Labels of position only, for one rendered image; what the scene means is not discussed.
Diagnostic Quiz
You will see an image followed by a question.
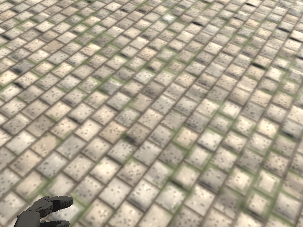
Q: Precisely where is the robot left hand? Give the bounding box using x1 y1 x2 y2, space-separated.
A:
14 196 74 227

